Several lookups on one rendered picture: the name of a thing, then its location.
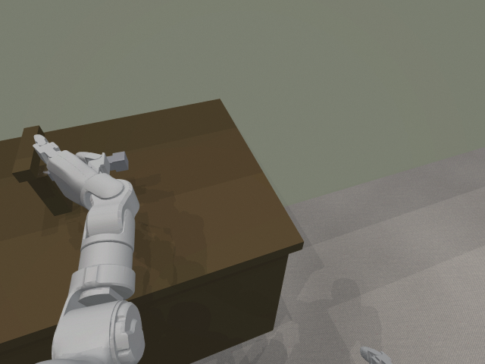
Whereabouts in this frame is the robot left upper arm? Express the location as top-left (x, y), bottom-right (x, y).
top-left (36, 300), bottom-right (145, 364)

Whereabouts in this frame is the counter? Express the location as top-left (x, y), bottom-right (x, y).
top-left (0, 99), bottom-right (304, 364)

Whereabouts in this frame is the robot left forearm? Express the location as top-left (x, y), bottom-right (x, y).
top-left (52, 173), bottom-right (139, 359)

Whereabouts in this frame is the right robot hand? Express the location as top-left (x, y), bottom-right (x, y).
top-left (360, 347), bottom-right (392, 364)

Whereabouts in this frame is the tap lever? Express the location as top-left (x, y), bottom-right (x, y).
top-left (40, 152), bottom-right (129, 181)

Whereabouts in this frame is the left robot hand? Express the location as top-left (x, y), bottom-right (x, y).
top-left (33, 134), bottom-right (110, 207)

